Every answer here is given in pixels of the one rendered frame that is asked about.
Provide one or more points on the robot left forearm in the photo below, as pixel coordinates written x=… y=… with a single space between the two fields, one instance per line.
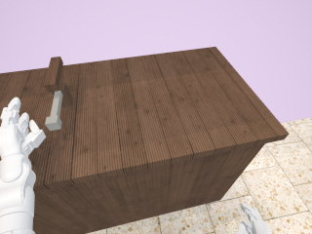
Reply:
x=17 y=198

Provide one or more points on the robot right hand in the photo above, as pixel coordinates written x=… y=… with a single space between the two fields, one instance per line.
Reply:
x=256 y=224

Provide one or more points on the robot left hand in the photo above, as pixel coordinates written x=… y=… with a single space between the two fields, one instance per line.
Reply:
x=15 y=138

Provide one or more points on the counter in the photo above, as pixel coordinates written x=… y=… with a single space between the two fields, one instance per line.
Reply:
x=140 y=136

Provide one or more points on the tap lever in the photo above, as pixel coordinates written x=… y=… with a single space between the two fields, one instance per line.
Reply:
x=53 y=122

